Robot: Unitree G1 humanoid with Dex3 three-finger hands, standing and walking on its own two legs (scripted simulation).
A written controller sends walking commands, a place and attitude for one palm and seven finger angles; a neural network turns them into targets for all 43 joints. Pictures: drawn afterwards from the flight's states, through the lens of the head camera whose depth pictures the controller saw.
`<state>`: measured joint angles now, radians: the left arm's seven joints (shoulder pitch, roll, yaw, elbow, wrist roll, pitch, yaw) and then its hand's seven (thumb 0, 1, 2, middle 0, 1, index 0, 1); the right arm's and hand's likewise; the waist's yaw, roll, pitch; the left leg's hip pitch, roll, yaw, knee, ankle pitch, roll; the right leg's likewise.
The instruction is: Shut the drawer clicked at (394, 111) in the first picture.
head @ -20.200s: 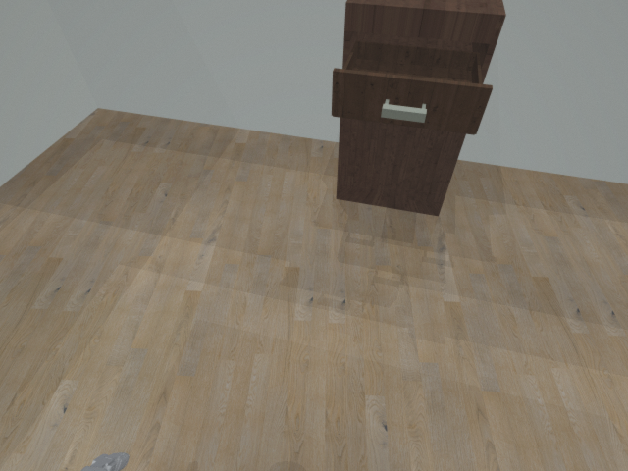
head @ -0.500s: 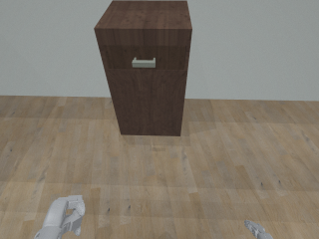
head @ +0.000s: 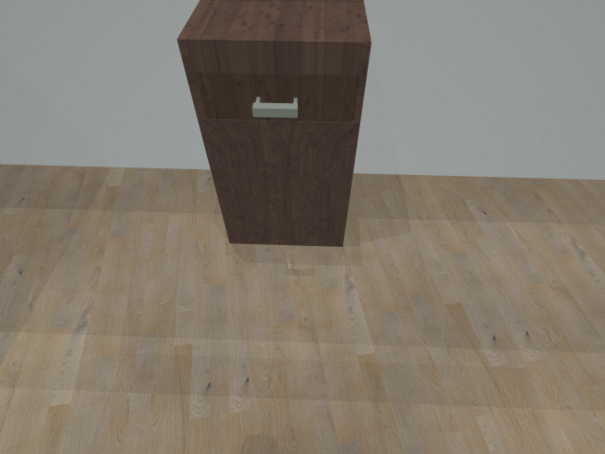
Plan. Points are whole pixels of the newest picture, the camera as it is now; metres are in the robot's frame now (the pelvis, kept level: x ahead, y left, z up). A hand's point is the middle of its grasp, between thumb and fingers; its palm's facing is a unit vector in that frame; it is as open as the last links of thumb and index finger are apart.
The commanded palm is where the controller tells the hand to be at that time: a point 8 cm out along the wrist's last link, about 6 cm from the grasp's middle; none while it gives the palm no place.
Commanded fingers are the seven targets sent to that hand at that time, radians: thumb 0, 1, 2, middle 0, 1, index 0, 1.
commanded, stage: let the arm hang, fingers relaxed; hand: left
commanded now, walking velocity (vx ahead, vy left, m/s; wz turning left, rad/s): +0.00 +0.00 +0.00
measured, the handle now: (276, 105) +0.96 +0.13 -0.09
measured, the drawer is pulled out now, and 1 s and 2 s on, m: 0.00 0.00 0.00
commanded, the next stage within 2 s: look to check the result in 0.42 s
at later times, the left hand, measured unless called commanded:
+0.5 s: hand out of the picture +0.03 +0.17 -0.17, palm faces +0.00 -0.98 -0.20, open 7.3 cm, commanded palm none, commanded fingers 0.00 0.90 0.90 -0.20 -0.30 -0.20 -0.30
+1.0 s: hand out of the picture +0.05 +0.18 -0.17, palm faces -0.01 -0.97 -0.23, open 7.4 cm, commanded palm none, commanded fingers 0.00 0.90 0.90 -0.20 -0.30 -0.20 -0.30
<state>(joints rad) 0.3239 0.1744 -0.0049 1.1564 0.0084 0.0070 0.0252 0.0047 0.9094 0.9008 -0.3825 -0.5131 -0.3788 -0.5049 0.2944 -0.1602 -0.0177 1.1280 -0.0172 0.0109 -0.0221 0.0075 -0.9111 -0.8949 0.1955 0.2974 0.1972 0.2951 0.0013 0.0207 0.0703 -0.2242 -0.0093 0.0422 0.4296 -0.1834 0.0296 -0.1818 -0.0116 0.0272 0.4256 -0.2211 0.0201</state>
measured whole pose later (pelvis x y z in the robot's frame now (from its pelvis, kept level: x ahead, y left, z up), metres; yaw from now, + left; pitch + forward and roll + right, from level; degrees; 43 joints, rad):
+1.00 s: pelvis +0.02 -0.01 +0.00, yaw -1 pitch -2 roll +0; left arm 0.21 0.20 0.01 1.14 0.01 -0.02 0.02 0.00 0.91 0.90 -0.20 -0.30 -0.20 -0.30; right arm 0.20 -0.20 -0.03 1.13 -0.02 -0.01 -0.02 0.00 -0.91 -0.89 0.20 0.30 0.20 0.30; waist -0.01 0.01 0.06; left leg -0.17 0.01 0.05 0.39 -0.20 0.01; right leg -0.13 0.00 0.03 0.38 -0.23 0.01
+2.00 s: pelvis +0.04 -0.01 +0.01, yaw +0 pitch -1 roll +0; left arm 0.13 0.30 0.01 1.13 0.01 -0.02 0.00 0.00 0.91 0.90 -0.20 -0.30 -0.20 -0.30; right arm 0.13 -0.30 -0.02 1.14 -0.02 -0.01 -0.01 0.01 -0.91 -0.89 0.20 0.30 0.20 0.30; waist -0.01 0.00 0.05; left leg -0.12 0.00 0.04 0.32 -0.18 0.01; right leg -0.07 -0.01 0.03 0.32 -0.22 0.01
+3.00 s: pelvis +0.04 -0.02 +0.01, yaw +0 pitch -1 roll +0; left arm 0.11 0.32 0.00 1.13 0.01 -0.02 0.00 0.00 0.91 0.90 -0.20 -0.30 -0.20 -0.30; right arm 0.11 -0.33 -0.02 1.13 -0.02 -0.02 -0.01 0.01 -0.91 -0.89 0.20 0.30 0.20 0.30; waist -0.01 0.00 0.05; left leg -0.10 0.01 0.03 0.30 -0.17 0.00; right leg -0.05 0.00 0.02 0.29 -0.21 0.00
